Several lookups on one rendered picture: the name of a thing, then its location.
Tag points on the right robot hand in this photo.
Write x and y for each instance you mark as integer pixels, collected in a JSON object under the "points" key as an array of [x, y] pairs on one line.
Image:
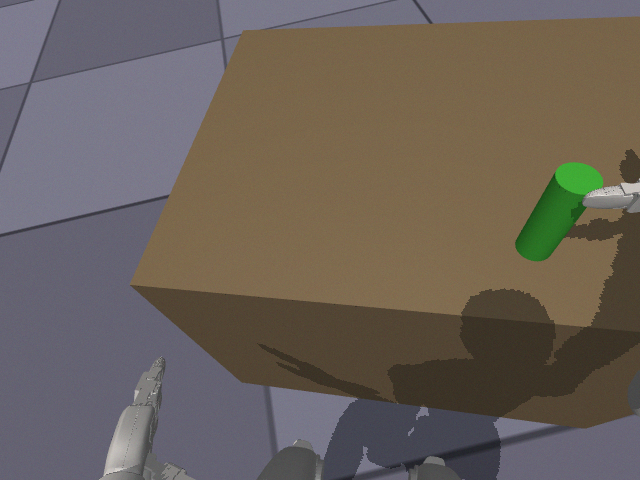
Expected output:
{"points": [[625, 195]]}

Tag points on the left robot hand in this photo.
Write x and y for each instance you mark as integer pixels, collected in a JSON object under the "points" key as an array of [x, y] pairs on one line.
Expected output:
{"points": [[131, 446]]}

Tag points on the can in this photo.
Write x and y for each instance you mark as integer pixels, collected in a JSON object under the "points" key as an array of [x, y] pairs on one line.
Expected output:
{"points": [[557, 210]]}

